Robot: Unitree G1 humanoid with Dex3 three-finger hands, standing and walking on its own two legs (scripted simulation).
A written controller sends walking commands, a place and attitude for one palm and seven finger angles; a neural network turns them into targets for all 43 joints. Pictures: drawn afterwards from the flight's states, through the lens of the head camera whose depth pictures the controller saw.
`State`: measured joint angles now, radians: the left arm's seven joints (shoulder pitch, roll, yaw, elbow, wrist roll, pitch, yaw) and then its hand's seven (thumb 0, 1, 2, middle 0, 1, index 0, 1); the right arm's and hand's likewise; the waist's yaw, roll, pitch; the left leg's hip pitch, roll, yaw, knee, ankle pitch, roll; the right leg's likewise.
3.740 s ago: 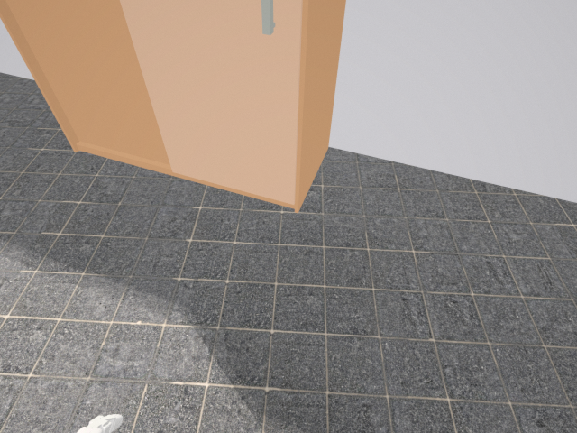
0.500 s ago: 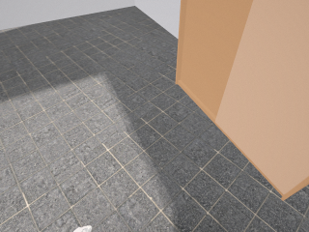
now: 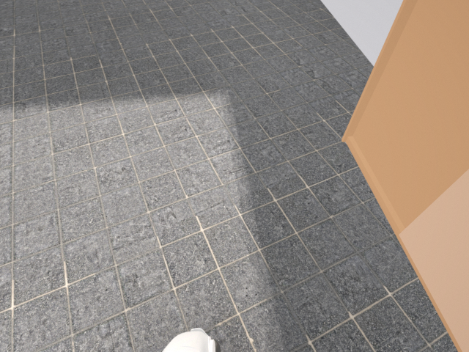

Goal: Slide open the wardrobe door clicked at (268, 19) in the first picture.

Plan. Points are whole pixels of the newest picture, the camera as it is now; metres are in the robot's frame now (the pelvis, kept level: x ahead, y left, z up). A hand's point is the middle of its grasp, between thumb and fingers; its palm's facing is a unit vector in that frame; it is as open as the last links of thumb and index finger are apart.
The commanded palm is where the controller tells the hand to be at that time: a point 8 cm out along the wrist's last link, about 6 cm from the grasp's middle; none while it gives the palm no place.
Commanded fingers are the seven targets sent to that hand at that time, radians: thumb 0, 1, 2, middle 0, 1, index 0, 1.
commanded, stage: turn to face it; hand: right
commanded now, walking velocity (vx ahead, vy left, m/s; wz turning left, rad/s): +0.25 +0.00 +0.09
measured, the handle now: out of the picture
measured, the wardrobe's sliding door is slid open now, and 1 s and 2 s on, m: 0.00 0.00 0.00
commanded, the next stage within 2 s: none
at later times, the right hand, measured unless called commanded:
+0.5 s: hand (357, 344) +0.18 -0.22 -0.17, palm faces +0.18 +0.97 -0.16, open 7.3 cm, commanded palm none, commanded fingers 0.00 -0.90 -0.90 0.20 0.30 0.20 0.30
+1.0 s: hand (352, 336) +0.19 -0.20 -0.12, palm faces +0.44 +0.85 -0.28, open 7.4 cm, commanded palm none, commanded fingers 0.00 -0.90 -0.90 0.20 0.30 0.20 0.30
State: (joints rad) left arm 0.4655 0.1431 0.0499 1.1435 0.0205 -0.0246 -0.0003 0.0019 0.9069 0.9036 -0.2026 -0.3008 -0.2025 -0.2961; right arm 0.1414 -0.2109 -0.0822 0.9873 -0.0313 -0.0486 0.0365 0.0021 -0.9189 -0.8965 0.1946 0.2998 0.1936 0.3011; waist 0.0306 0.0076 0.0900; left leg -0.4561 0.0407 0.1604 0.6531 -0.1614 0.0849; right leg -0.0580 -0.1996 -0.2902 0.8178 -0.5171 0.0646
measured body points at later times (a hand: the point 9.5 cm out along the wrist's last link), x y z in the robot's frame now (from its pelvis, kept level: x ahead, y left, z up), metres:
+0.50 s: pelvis +0.15 -0.03 +0.01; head +0.17 -0.07 +0.46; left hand +0.24 +0.20 -0.12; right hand +0.17 -0.28 -0.15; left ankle +0.10 +0.10 -0.65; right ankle +0.21 -0.12 -0.71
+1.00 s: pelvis +0.18 +0.02 +0.02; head +0.21 +0.04 +0.47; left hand +0.36 +0.24 -0.13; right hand +0.16 -0.24 -0.10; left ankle +0.22 +0.13 -0.71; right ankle +0.15 -0.10 -0.64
